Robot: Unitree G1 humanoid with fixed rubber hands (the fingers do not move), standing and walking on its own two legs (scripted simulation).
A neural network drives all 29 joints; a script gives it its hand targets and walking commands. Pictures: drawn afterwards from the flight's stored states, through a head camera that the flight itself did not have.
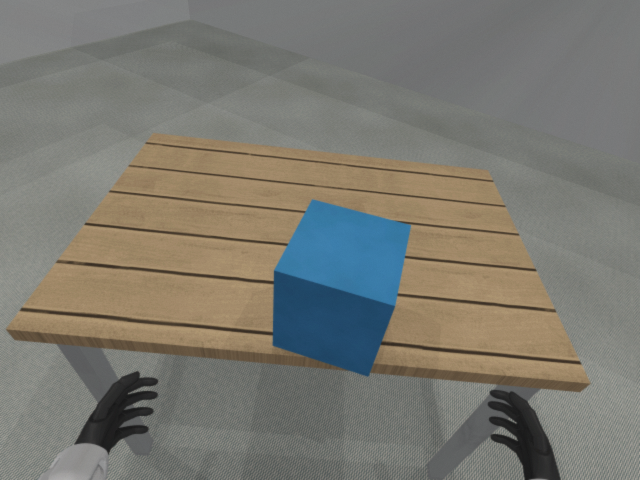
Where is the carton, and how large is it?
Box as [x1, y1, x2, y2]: [273, 199, 410, 375]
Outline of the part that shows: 312,199 274,269 273,345 364,375 368,375 395,304 410,225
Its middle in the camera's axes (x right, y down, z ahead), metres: +0.03 +0.07 +0.62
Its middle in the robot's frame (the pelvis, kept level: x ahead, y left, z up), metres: +0.42 -0.04 +0.00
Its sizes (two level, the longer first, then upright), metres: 0.167 0.163 0.186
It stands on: a table, 0.68 m high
